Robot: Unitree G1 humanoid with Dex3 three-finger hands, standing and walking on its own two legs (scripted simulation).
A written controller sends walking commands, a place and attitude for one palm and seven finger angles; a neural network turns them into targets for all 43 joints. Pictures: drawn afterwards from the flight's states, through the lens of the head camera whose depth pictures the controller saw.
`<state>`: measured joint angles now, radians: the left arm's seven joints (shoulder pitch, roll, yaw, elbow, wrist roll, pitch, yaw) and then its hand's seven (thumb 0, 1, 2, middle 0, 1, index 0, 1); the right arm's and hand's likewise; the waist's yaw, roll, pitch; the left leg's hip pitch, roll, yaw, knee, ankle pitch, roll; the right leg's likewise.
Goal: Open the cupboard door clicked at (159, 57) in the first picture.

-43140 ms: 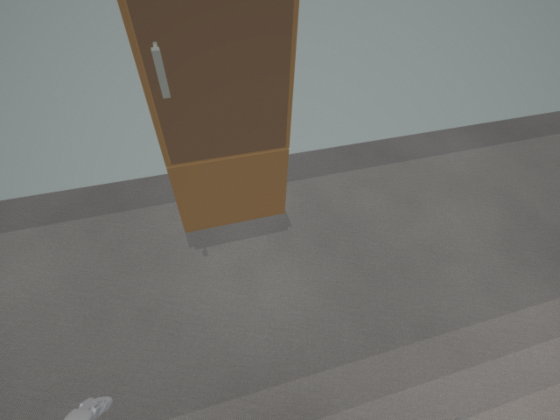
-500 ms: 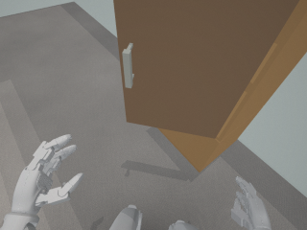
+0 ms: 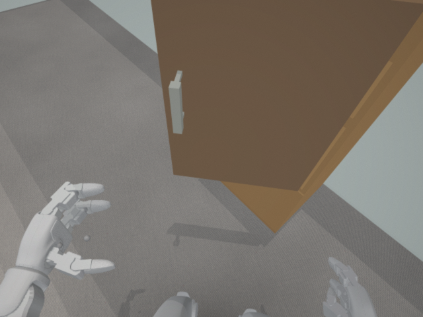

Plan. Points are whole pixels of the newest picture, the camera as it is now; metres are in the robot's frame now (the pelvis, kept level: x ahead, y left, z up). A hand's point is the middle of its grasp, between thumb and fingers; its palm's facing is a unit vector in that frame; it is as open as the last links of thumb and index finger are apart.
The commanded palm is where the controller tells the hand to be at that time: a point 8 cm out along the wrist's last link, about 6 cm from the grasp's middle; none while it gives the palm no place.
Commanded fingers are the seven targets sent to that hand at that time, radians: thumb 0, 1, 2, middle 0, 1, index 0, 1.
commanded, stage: raise the hand with hooked fingers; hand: left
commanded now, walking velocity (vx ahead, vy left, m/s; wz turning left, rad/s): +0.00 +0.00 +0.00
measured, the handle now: (178, 103) +0.53 +0.12 +0.07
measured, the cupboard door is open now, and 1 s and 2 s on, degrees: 41 41 41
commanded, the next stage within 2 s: move the hooked fingers beside the handle in 1.00 s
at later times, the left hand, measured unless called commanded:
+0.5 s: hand (41, 200) +0.27 +0.29 +0.10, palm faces +0.00 -1.00 -0.06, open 14.0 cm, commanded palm +0.24 +0.33 +0.10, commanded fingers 0.00 -0.50 0.30 -0.30 -1.20 -0.30 -1.20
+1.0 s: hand (58, 199) +0.27 +0.27 +0.09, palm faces -0.03 -1.00 -0.04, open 14.0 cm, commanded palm +0.25 +0.31 +0.10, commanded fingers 0.00 -0.50 0.30 -0.30 -1.20 -0.30 -1.20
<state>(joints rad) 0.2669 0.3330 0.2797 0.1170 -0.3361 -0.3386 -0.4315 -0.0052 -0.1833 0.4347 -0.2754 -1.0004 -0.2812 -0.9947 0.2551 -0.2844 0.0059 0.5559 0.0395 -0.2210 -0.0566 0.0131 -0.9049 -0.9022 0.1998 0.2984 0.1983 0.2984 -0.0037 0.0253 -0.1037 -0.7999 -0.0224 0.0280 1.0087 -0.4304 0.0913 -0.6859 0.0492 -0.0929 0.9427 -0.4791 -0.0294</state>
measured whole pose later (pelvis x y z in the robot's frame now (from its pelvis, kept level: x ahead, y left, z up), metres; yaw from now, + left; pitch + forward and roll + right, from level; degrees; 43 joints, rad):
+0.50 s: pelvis -0.01 +0.01 +0.02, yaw +1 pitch +8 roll -4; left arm -0.04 0.46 0.40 0.37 -0.35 -0.24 -0.51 -0.02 -0.50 0.30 -0.30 -1.20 -0.30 -1.20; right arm 0.29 -0.29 0.06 0.56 0.05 -0.19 -0.08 0.01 -0.90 -0.90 0.20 0.30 0.20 0.30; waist 0.00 0.02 -0.07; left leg -0.67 -0.04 0.03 0.88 -0.36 0.10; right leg -0.55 0.03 -0.09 0.82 -0.41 -0.02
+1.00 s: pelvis -0.01 -0.01 +0.02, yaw +1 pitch +9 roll -3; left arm -0.03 0.45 0.41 0.41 -0.37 -0.25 -0.56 -0.02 -0.50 0.30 -0.30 -1.20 -0.31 -1.20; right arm 0.29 -0.29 0.05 0.55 0.05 -0.21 -0.07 0.01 -0.90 -0.90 0.20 0.30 0.20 0.30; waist -0.01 0.03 -0.08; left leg -0.66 -0.02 0.01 0.87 -0.36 0.08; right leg -0.55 0.06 -0.10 0.80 -0.41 -0.04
